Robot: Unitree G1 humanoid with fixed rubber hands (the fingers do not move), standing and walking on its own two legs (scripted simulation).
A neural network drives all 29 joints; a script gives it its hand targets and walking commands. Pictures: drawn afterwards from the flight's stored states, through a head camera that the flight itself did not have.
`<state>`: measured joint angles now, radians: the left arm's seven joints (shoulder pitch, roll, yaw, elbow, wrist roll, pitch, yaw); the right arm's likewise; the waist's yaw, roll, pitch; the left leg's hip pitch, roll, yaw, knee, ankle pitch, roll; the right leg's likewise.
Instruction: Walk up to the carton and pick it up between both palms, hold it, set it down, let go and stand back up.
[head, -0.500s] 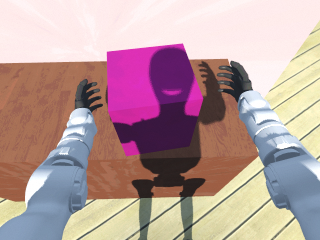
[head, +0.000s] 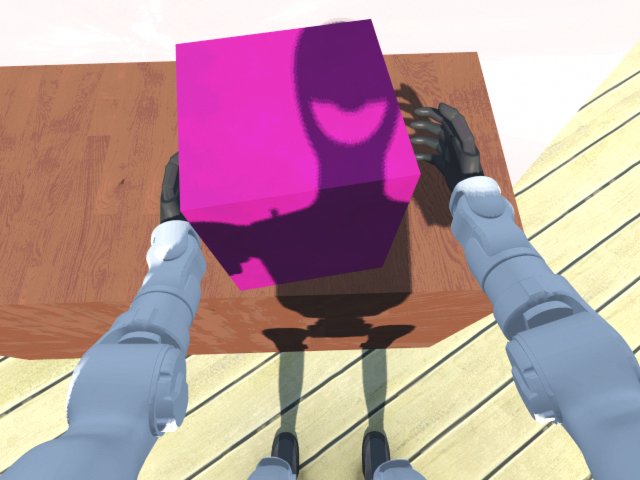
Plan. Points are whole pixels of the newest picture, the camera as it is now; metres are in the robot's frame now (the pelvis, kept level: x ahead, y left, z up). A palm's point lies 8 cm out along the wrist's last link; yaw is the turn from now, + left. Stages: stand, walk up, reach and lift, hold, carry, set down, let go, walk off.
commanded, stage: reach and lift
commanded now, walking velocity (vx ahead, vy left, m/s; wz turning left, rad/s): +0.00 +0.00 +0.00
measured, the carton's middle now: (296, 174) +0.49 +0.06 +0.01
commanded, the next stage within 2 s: none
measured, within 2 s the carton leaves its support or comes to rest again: neither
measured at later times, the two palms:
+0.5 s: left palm (189, 223) +0.43 +0.20 -0.01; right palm (432, 181) +0.47 -0.10 +0.02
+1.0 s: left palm (193, 231) +0.42 +0.20 -0.02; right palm (431, 187) +0.46 -0.10 +0.02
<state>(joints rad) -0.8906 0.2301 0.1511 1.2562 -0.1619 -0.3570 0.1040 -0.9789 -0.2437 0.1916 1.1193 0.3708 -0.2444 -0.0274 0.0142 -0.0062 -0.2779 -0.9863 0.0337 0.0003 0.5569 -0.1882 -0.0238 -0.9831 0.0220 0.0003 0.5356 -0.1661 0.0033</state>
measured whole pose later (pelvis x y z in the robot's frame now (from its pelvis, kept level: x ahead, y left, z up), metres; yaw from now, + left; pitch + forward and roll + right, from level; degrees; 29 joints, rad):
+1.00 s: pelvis +0.01 +0.00 +0.00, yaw +0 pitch +31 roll +0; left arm -0.87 0.12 0.44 1.39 0.05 -0.55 0.13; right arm -0.97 0.01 -0.40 1.26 -0.26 -0.47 -0.05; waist 0.01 -0.01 -0.23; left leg -0.90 0.03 0.00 0.56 -0.21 -0.03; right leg -0.90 0.02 0.00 0.55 -0.20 0.00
